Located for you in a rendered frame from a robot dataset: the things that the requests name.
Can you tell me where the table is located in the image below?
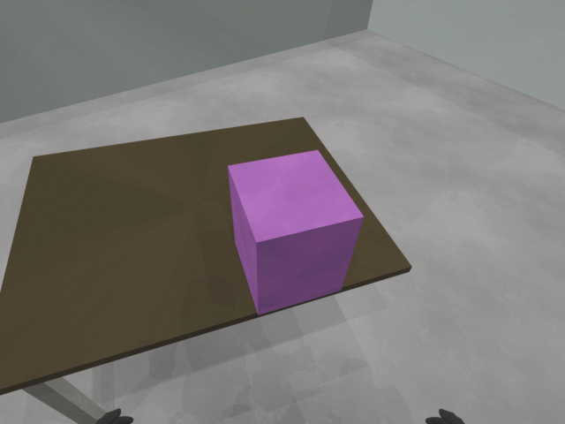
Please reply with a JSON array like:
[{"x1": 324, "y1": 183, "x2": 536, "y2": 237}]
[{"x1": 0, "y1": 117, "x2": 412, "y2": 424}]

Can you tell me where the carton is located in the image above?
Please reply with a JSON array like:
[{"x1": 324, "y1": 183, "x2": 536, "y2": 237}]
[{"x1": 228, "y1": 150, "x2": 364, "y2": 315}]

